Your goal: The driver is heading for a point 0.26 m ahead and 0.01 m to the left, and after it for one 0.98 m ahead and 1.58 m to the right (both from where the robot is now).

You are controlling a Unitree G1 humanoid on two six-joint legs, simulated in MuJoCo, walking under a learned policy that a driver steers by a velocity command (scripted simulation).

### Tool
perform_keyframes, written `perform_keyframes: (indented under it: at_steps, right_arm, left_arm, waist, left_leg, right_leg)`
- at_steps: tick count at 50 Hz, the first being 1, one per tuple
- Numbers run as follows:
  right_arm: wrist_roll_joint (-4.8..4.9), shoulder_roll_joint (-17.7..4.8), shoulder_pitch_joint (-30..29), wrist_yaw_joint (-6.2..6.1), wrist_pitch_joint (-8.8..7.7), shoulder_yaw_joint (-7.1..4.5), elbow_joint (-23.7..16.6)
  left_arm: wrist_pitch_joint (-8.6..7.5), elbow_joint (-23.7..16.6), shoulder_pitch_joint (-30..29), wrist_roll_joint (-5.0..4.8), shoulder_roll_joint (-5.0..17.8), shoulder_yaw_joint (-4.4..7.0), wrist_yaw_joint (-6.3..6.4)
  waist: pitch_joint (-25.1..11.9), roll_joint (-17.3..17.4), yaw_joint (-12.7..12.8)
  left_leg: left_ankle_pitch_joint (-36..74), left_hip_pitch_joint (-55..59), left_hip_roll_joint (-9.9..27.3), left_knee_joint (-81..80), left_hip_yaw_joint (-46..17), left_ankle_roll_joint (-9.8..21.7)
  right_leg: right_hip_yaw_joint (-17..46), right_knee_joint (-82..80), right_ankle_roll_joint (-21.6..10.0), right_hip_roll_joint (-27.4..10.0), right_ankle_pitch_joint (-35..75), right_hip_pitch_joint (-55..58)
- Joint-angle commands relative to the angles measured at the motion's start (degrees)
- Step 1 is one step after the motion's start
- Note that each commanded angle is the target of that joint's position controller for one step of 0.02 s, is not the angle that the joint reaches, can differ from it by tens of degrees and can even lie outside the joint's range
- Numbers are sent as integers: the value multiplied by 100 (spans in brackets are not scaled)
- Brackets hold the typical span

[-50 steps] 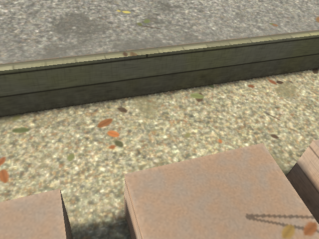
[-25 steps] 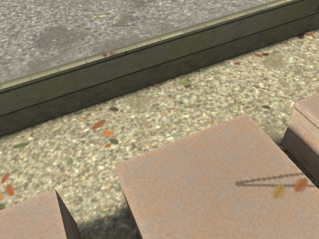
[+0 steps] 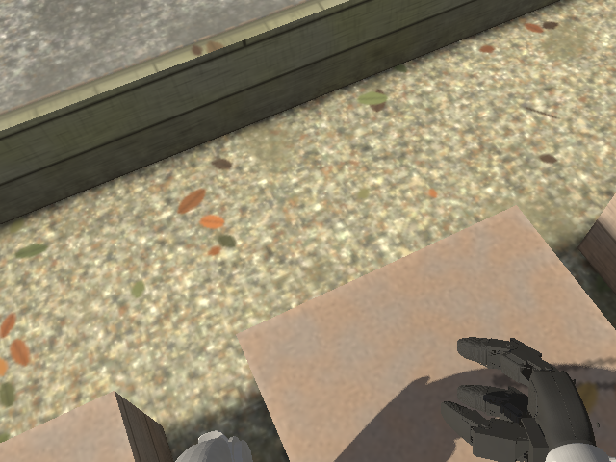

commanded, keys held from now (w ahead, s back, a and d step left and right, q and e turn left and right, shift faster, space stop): w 0.04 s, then e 0.96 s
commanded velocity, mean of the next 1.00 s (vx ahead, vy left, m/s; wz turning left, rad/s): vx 0.14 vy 0.00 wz -0.45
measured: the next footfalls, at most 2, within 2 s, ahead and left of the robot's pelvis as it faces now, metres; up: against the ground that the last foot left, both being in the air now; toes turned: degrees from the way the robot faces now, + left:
left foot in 0.06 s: +0.01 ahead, +0.17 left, +0.02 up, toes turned +19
right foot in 0.30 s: +0.27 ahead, -0.15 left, +0.30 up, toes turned +4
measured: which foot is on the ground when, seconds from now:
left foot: up 0.00-0.04, down 0.06-0.30, up 0.32-0.92, down 0.94-1.00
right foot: up 0.00-0.28, down 0.30-0.92, up 0.94-1.00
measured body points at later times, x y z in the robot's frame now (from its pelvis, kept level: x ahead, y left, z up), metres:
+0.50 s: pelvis +0.15 -0.08 +0.10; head +0.15 -0.13 +0.55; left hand +0.27 +0.14 -0.01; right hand +0.35 -0.35 +0.04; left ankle +0.17 +0.09 -0.42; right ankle +0.23 -0.15 -0.51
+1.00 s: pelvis +0.23 -0.08 +0.22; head +0.25 -0.09 +0.67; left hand +0.50 +0.10 +0.14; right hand +0.32 -0.38 +0.16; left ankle +0.29 -0.01 -0.51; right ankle +0.20 -0.15 -0.47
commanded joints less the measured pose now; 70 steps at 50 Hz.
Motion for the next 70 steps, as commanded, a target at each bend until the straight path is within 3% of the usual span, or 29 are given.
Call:
perform_keyframes:
  at_steps: [1,2,3,4,5,6,7,8,9,10,11,13,15,16,17,18,20,22,24,27,35,45,46,48,49,51,58,67,70]
  right_arm:
    - [-377,-1165,3528,-247,-186,-525,1322]
    - [-947,-1126,3160,-201,-460,-579,1850]
    - [-1134,-1019,4577,-173,-691,-609,2649]
    - [-931,-1477,6487,-253,-725,-714,3351]
    - [-688,-1020,6884,-305,-606,-480,3598]
    - [-863,-384,7182,-74,-737,-290,3640]
    - [-917,-1383,5123,15,-799,-525,2868]
    - [-637,-2159,3236,111,-952,-772,2475]
    - [-307,-1598,2653,264,-1056,-610,2383]
    - [-67,-1312,2395,248,-1093,-380,2245]
    - [-49,-1287,2126,219,-1022,-322,2225]
    - [19,-1661,1152,88,-931,-325,1781]
    - [363,-3519,1471,159,-843,-858,1401]
    - [316,-3074,1653,263,-551,-854,1167]
    - [113,-2273,1873,613,-291,-766,722]
    - [-317,-1345,2540,851,-65,-629,559]
    - [-531,-642,2764,636,50,-374,233]
    - [-591,-709,2718,248,12,-234,276]
    - [-515,-868,2081,-57,61,-241,148]
    - [-590,-839,1234,-198,-63,-157,-141]
    - [-264,-535,175,108,76,-60,-451]
    - [74,-631,541,-91,-32,-104,-199]
    - [-9,-907,527,-149,-33,-200,-170]
    - [-210,-1530,379,-208,-39,-334,-505]
    - [-291,-1219,830,-186,-92,-352,-440]
    - [-312,-776,580,-130,-196,-188,-332]
    - [-275,-1085,1388,-147,-261,-254,102]
    - [-338,-1526,1530,-30,-52,-487,190]
    - [-280,-1576,1977,12,77,-578,444]
  left_arm:
    - [-293,-1160,-2708,360,1105,331,219]
    - [-306,-1261,-2730,348,982,377,386]
    - [-477,-1641,-3886,402,446,175,466]
    - [-661,-2551,-5463,343,-156,10,353]
    - [-508,-2601,-4984,113,-739,-155,113]
    - [-417,-2869,-5187,-54,-1223,-406,100]
    - [-221,-2381,-2399,-74,-1285,-382,231]
    - [232,-1985,-832,4,-1165,-437,477]
    - [412,-2121,-1517,472,-1004,-383,611]
    - [437,-2344,-2121,682,-459,-224,583]
    - [446,-2524,-2634,548,11,-124,531]
    - [645,-2684,-2034,483,66,-252,414]
    - [859,-1907,37,289,682,15,425]
    - [872,-1846,-289,286,1079,164,389]
    - [887,-2187,-1278,184,1929,393,479]
    - [918,-2283,-1809,151,1923,444,483]
    - [883,-1815,-2257,280,1131,170,564]
    - [788,-1581,-2580,299,510,49,513]
    - [580,-1320,-2175,231,438,47,448]
    - [387,-1182,-1545,142,513,101,262]
    - [549,-1796,-656,302,1039,294,583]
    - [587,-2124,-1005,301,1304,471,288]
    - [535,-2039,-805,212,1201,465,224]
    - [454,-2228,-609,14,963,378,226]
    - [433,-2169,-1003,278,1530,464,294]
    - [491,-2051,-1111,274,1467,444,259]
    - [831,-1996,-1346,250,1220,357,43]
    - [883,-2093,-1609,164,948,184,-44]
    - [623,-1887,-879,218,992,177,11]
  waist:
    - [-609,564,-1867]
    - [431,280,-1585]
    - [529,208,-2391]
    - [-521,1034,-2906]
    - [-2243,549,-1989]
    - [-2435,1228,-2356]
    - [-2876,2187,-418]
    - [-2625,1845,868]
    - [-1538,1149,1055]
    - [-671,366,1255]
    - [-29,-229,1394]
    - [-527,243,1814]
    - [-2206,2002,2214]
    - [-2280,1311,1842]
    - [-2520,-1311,939]
    - [-2206,-1245,303]
    - [-975,-1348,-670]
    - [-358,-1356,-922]
    - [-735,-1444,-665]
    - [-798,-154,-484]
    - [-1218,7,222]
    - [-1296,-709,207]
    - [-1466,-285,282]
    - [-1867,1252,275]
    - [-1828,943,-36]
    - [-1623,399,147]
    - [-1405,872,-58]
    - [-1083,1583,-168]
    - [-1213,476,126]
  left_leg:
    - [4918,7475,-316,-5935,-1749,731]
    - [4845,7504,-478,-6812,-1263,301]
    - [6192,7578,-490,-7418,-797,265]
    - [11197,10038,403,-4517,-1721,1150]
    - [11948,10748,835,-4351,-2321,1012]
    - [11808,10630,778,-4500,-2091,1089]
    - [12117,10251,1970,-4686,-4017,2174]
    - [8317,8865,3197,-6059,-4608,2601]
    - [7030,6864,3210,-6513,-3709,2015]
    - [7924,5584,2977,-6801,-2400,1801]
    - [7716,4300,2317,-7202,-978,1234]
    - [7758,1305,492,-8042,965,524]
    - [12394,3220,566,-5636,340,842]
    - [9716,3485,497,-2909,-557,909]
    - [1794,2271,-1194,319,-1206,472]
    - [673,1158,-1280,2522,-2752,352]
    - [1442,820,-1161,2558,-2783,573]
    - [2026,617,-972,2107,-2618,485]
    - [2143,489,-1065,3135,-2323,438]
    - [1870,205,-939,2542,-2318,489]
    - [2152,674,-1122,-977,-2073,381]
    - [1810,3679,-1379,-5520,-2008,513]
    - [1966,4561,-976,-5766,-2349,559]
    - [2939,5665,1472,-5826,-4451,1589]
    - [3959,4970,1561,-5808,-4482,2149]
    - [4326,4683,944,-5758,-3554,2095]
    - [5907,5134,616,-5341,-2271,1803]
    - [2613,4021,736,-5203,-1711,1583]
    - [1474,3083,482,-3986,-1202,1051]
  right_leg:
    - [-448,2158,-279,677,-3034,-5510]
    - [-589,2657,-735,844,-4034,-5492]
    - [-1065,3722,-833,1099,-4437,-5162]
    - [-742,5787,-770,1537,-5019,-7409]
    - [-358,6700,-1034,1414,-3947,-7516]
    - [-974,7413,-819,1394,-4432,-7879]
    - [-27,8905,-797,1045,-2441,-8100]
    - [-15,9493,-682,478,-2185,-8234]
    - [1,10146,-670,306,-2479,-8377]
    - [241,8633,-678,166,-2923,-7970]
    - [68,6408,-786,-21,-2705,-7051]
    - [-1604,4268,-826,677,-1499,-2074]
    - [-1342,3582,-1010,1375,-1318,-238]
    - [314,1837,-1421,1397,-1740,-929]
    - [4181,-1330,-2062,680,-556,-1154]
    - [5756,-3357,-1770,185,-1492,-1642]
    - [5119,-3874,-1276,377,-5248,-3497]
    - [3650,-3072,-1224,633,-4206,-4053]
    - [3001,-2588,-1701,752,-1716,-3693]
    - [2344,-2500,-1696,710,-200,-2985]
    - [2661,-3998,-1311,276,-88,-575]
    - [2794,-3662,-1142,627,433,-860]
    - [2524,-3158,-863,862,-532,-1367]
    - [361,-342,-321,1497,-2214,-3331]
    - [-39,694,-175,1117,-1606,-3260]
    - [-131,1354,-13,745,-913,-3193]
    - [-636,1626,153,616,-195,-3566]
    - [-1371,-1457,-326,420,-1253,-1693]
    - [-1117,-3413,-531,504,-63,111]
Keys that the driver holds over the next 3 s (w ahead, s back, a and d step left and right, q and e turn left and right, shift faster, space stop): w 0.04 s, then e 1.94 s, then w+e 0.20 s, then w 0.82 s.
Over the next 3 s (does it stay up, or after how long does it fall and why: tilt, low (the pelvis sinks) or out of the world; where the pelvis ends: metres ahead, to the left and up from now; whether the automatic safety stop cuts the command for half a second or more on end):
stays up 0.34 -0.43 0.21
